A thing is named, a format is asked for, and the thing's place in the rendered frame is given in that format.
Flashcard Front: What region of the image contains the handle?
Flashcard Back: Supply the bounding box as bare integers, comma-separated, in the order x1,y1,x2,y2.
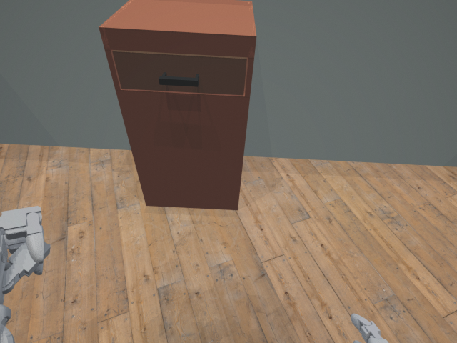
159,72,199,87

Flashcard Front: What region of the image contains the drawer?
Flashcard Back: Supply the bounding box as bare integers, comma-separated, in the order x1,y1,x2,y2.
112,50,247,95

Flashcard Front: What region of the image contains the left robot forearm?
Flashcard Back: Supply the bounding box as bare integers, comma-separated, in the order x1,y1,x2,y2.
0,304,15,343

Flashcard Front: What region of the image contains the robot left hand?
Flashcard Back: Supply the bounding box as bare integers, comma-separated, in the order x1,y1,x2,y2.
0,206,51,304

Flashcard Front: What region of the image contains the robot right hand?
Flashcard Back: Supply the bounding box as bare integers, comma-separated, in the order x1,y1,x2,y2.
351,314,388,343

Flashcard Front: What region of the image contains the cabinet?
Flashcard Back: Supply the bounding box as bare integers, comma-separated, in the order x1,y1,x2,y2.
99,0,256,210

